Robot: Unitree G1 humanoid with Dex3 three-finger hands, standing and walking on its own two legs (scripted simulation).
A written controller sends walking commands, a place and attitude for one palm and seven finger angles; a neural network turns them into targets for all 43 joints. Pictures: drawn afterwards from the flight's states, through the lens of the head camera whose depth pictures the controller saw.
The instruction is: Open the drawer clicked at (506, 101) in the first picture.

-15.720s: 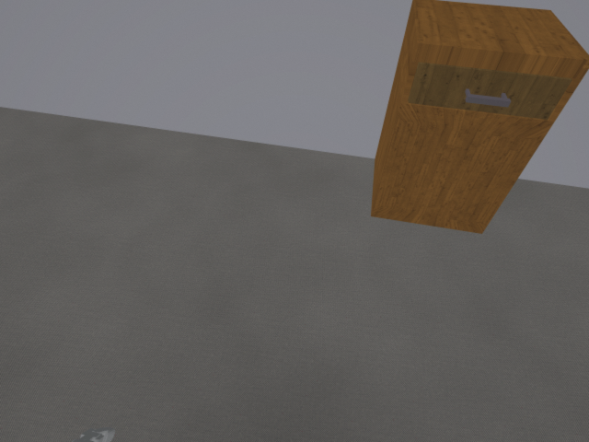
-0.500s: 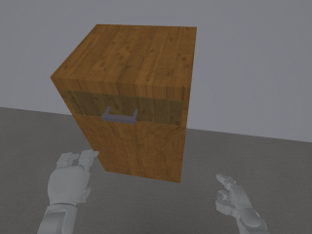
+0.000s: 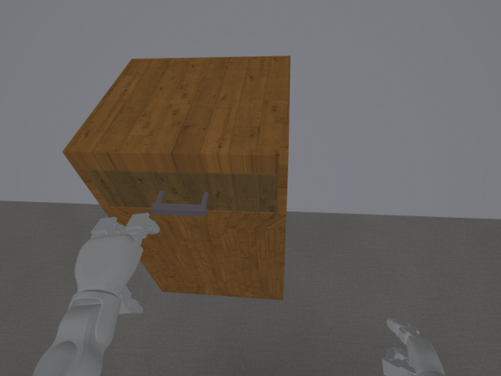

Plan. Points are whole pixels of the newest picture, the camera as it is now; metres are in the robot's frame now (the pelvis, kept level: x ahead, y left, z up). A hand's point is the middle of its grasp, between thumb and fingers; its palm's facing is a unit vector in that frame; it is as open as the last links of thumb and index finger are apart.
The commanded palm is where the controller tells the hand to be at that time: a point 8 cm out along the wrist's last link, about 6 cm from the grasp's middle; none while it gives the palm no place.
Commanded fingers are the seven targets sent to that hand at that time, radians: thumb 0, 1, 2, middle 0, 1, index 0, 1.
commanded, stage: raise the hand with hooked fingers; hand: left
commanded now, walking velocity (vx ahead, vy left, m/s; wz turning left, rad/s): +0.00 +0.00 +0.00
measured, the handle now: (181, 202) +0.50 +0.23 -0.09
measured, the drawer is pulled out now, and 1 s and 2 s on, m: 0.00 0.00 0.00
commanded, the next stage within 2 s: move the hooked fingers above the handle in 0.72 s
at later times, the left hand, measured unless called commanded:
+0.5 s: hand (100, 239) +0.29 +0.27 +0.08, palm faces -0.03 -0.10 -0.99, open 13.8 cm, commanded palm +0.27 +0.27 +0.14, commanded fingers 0.00 -0.50 0.30 -0.30 -1.20 -0.30 -1.20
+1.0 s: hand (104, 243) +0.30 +0.27 +0.06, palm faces -0.04 -0.10 -0.99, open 13.8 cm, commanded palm +0.29 +0.27 +0.12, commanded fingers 0.00 -0.50 0.30 -0.30 -1.20 -0.30 -1.20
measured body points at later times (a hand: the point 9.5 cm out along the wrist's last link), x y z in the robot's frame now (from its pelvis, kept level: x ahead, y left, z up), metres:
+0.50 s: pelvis +0.00 +0.02 +0.01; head +0.01 -0.01 +0.46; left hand +0.29 +0.27 +0.13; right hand +0.19 -0.19 -0.10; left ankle -0.01 +0.10 -0.73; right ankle -0.02 -0.07 -0.73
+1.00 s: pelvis -0.01 +0.03 +0.01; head +0.02 +0.01 +0.46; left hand +0.29 +0.27 +0.12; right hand +0.18 -0.19 -0.10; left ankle -0.01 +0.10 -0.73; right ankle -0.02 -0.07 -0.73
